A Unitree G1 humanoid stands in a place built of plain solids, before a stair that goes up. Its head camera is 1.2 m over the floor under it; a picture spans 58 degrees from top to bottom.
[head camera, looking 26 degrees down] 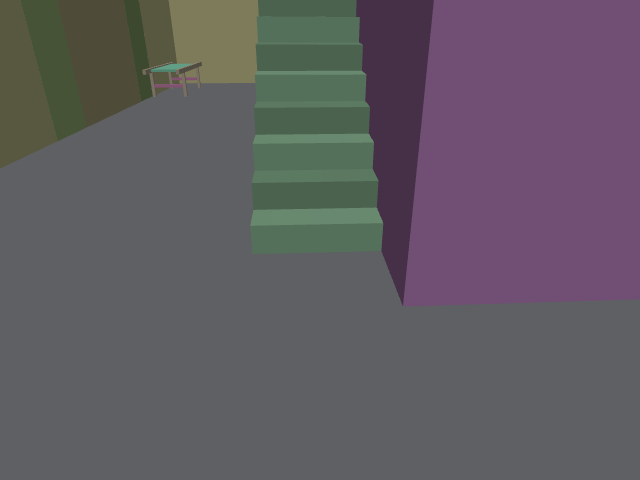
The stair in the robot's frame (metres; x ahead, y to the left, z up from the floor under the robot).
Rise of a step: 0.18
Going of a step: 0.22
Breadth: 0.87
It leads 3 degrees to the left of straight ahead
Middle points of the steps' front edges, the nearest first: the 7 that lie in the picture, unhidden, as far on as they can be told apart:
2.29 -0.03 0.18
2.52 -0.02 0.37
2.74 -0.01 0.55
2.96 0.00 0.73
3.19 0.01 0.92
3.41 0.02 1.10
3.64 0.04 1.28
